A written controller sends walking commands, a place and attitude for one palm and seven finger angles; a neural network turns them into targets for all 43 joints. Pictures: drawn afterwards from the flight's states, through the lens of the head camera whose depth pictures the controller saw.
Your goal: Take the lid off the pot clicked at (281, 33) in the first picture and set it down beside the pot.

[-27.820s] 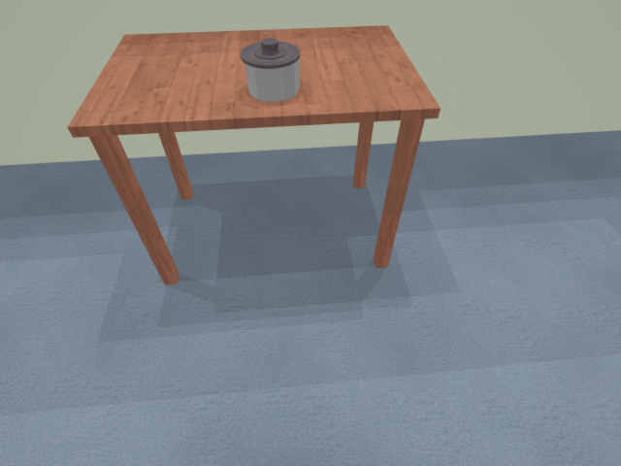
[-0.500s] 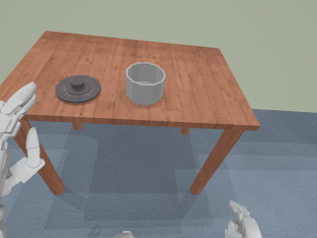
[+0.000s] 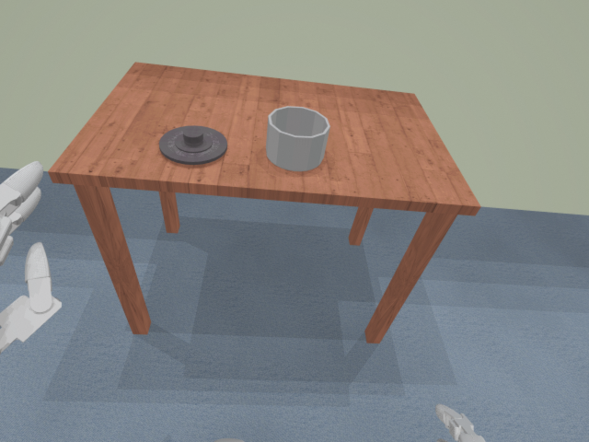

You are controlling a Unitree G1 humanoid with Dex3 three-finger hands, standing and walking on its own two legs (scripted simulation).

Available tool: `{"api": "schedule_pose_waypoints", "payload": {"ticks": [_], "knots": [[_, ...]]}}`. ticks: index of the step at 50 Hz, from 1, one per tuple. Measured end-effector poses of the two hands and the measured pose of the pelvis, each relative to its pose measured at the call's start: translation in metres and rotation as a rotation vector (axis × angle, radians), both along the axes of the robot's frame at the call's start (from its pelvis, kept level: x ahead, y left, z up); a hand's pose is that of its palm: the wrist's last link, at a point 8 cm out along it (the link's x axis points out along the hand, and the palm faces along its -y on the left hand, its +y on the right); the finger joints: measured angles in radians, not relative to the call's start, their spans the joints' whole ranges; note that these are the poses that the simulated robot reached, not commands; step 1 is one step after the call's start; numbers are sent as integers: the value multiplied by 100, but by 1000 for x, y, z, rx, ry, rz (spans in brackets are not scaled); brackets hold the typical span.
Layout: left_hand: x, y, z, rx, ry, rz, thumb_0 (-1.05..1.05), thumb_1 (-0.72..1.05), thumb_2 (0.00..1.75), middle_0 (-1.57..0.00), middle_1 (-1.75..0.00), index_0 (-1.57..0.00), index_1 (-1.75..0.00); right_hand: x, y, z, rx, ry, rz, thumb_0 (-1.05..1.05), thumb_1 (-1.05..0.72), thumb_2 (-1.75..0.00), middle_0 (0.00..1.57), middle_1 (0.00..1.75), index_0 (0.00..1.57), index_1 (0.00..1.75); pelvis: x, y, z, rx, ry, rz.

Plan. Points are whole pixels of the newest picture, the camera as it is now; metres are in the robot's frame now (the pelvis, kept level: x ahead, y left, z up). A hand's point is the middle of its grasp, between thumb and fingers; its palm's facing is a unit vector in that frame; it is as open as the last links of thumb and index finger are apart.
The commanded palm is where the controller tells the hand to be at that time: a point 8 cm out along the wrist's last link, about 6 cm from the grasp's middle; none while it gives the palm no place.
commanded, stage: stop stepping back and stand still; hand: left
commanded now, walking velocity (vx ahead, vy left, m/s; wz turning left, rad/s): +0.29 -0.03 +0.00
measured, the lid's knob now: (193, 135) +0.75 +0.30 +0.01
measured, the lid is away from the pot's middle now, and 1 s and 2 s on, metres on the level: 0.25 0.25 0.25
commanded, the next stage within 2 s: let the arm hang, fingers relaxed in 1.40 s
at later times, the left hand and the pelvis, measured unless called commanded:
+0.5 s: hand (24, 328) +0.17 +0.29 +0.14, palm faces +0.42 -0.80 -0.44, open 7.4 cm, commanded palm none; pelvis -0.01 +0.03 -0.01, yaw +4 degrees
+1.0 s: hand out of the picture +0.10 +0.21 -0.18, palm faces +0.12 -0.97 -0.19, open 7.2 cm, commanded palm none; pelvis +0.05 +0.01 +0.00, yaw +7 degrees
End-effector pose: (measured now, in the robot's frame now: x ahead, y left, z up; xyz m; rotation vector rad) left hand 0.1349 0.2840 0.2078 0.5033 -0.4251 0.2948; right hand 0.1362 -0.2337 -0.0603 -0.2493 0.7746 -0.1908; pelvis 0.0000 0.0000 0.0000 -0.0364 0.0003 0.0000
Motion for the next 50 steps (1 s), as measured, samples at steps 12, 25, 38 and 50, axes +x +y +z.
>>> {"api": "schedule_pose_waypoints", "payload": {"ticks": [12,25,38,50], "knots": [[-21,12,-13,-37,93,-24,2,89,90,-21,-31,-20,-30,-37,46,9,64,-87,49,1,-90,-90,20,30,20,30,-33,18,6,6,1,29],[-2,41,-50,-39,173,141,0,89,90,-21,-31,-20,-30,-3,25,-29,30,29,92,1,-90,-90,20,30,20,30,-13,29,-11,-5,27,77],[-36,-80,-361,-636,1467,105,-1,92,90,-20,-30,-19,-30,-53,-8,-67,9,408,-6,1,-90,-90,20,30,20,30,15,6,-16,44,40,111],[-48,-27,-353,-613,1609,323,-3,94,90,-20,-30,-20,-30,-70,23,-62,52,604,-44,0,-91,-90,20,30,20,30,52,13,4,8,41,130]]}}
